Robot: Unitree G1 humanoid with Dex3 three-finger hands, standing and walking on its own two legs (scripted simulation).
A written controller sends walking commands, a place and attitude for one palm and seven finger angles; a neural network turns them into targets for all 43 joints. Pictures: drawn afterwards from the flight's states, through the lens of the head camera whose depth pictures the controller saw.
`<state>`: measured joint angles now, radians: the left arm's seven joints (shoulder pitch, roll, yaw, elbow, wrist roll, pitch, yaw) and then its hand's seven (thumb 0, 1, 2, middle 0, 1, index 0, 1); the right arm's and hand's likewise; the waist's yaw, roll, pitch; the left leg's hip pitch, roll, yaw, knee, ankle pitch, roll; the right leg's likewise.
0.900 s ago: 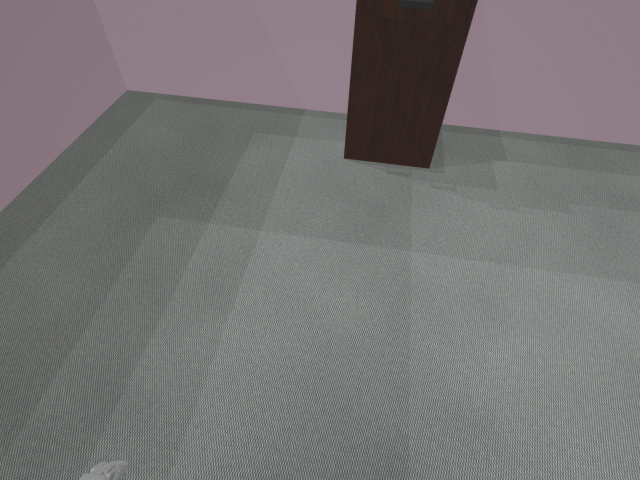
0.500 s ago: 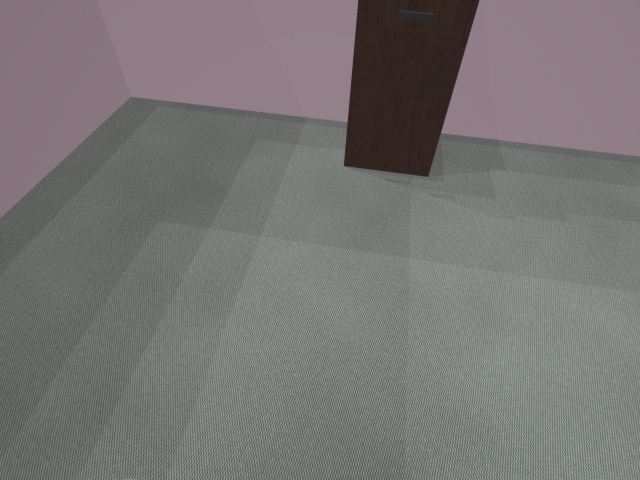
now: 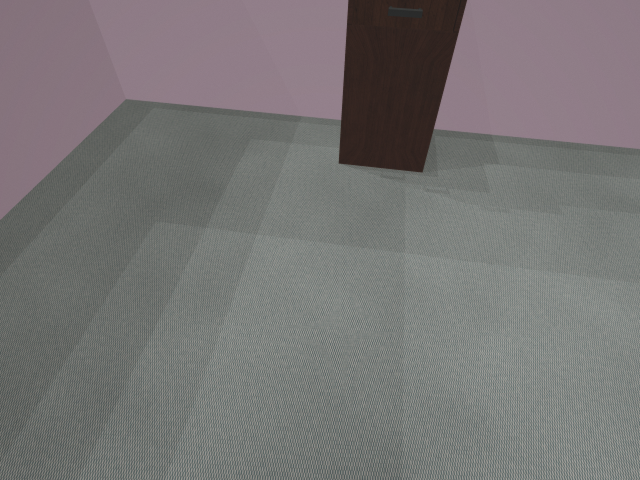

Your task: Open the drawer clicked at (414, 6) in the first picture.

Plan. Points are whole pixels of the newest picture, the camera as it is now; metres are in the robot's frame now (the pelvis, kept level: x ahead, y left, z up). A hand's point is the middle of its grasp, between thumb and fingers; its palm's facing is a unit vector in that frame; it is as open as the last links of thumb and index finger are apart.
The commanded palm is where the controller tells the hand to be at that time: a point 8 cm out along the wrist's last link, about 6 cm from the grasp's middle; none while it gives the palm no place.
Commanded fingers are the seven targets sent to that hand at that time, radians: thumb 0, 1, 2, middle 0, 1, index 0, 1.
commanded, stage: look at it before walking up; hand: left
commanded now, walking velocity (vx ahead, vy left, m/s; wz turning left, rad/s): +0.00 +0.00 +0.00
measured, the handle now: (405, 10) +1.72 -0.24 -0.01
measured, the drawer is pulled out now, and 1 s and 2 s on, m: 0.00 0.00 0.00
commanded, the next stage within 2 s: walk to a spot facing it in 0.54 s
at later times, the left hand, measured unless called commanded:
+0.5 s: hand out of the picture +0.07 +0.24 -0.16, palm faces -0.04 -0.94 -0.33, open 7.4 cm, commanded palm none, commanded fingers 0.00 0.90 0.90 -0.20 -0.30 -0.20 -0.30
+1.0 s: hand out of the picture +0.06 +0.17 -0.19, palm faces -0.09 -0.97 -0.21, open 7.4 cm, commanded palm none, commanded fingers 0.00 0.90 0.90 -0.20 -0.30 -0.20 -0.30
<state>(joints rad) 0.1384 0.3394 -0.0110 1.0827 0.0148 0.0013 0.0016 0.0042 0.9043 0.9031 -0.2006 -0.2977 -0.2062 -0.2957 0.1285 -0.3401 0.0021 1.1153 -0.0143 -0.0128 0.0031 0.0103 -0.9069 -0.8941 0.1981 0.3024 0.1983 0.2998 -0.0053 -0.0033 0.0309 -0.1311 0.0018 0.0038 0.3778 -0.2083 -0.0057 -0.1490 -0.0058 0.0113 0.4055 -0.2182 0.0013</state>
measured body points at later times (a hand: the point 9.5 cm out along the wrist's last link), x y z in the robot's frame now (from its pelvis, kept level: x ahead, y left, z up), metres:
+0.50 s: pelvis +0.00 +0.00 +0.00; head +0.00 +0.00 +0.45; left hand +0.07 +0.29 -0.13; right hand +0.07 -0.30 -0.13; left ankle +0.00 +0.12 -0.74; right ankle +0.00 -0.12 -0.74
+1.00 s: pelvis +0.06 -0.02 -0.02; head +0.06 -0.03 +0.43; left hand +0.07 +0.22 -0.17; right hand +0.03 -0.27 -0.18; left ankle +0.00 +0.12 -0.74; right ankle +0.03 -0.11 -0.75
